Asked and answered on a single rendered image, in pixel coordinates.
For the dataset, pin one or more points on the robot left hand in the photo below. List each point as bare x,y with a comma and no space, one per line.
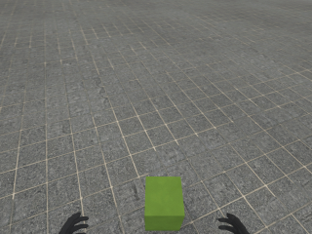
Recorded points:
70,227

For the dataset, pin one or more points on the robot right hand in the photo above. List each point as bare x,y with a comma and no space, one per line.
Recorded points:
237,226

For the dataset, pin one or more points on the carton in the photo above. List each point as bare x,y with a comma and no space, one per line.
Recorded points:
163,206

